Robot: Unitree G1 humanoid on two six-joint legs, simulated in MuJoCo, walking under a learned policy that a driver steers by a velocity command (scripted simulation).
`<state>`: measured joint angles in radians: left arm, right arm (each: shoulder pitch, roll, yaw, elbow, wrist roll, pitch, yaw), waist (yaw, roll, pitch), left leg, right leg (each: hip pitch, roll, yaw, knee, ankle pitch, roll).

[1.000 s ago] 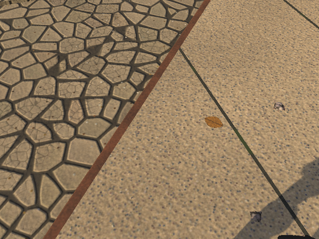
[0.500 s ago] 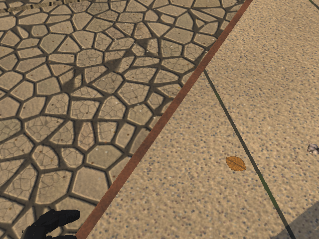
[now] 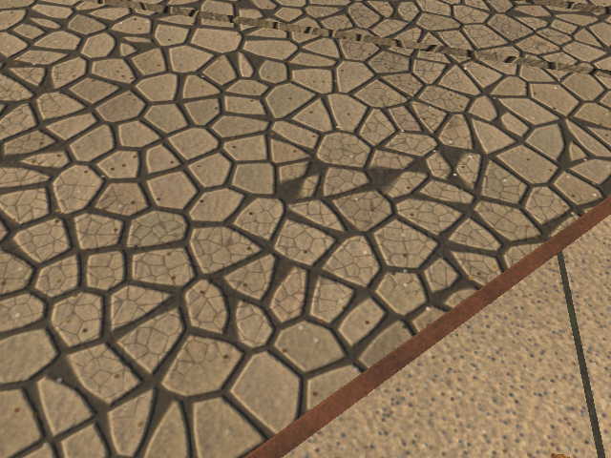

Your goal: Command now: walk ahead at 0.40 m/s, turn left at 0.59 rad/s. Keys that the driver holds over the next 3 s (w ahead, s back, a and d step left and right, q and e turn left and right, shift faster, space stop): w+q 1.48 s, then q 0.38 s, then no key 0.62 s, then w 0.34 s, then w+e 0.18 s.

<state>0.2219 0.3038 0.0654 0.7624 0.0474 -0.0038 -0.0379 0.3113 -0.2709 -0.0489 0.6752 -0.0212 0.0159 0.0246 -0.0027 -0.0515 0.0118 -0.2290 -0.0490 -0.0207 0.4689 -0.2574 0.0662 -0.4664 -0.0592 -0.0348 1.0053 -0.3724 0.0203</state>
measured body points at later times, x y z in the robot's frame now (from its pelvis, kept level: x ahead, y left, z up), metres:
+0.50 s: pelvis +0.24 -0.03 +0.00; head +0.25 -0.03 +0.45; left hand +0.21 +0.20 -0.13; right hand +0.45 -0.21 -0.11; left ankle +0.25 +0.12 -0.65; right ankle +0.23 -0.13 -0.74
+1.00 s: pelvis +0.56 +0.18 -0.12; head +0.59 +0.21 +0.33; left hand +0.37 +0.36 -0.25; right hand +0.82 +0.04 -0.24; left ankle +0.57 +0.25 -0.85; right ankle +0.42 -0.10 -0.61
